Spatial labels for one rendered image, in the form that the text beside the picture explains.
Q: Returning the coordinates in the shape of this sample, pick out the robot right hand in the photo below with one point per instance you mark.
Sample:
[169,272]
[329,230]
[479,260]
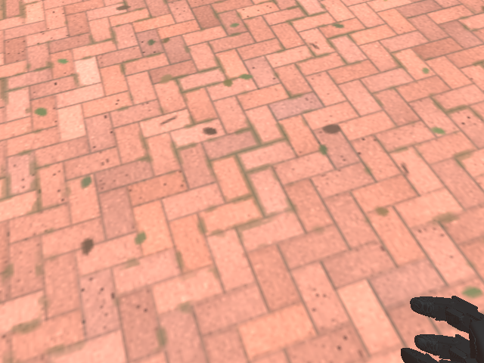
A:
[459,314]

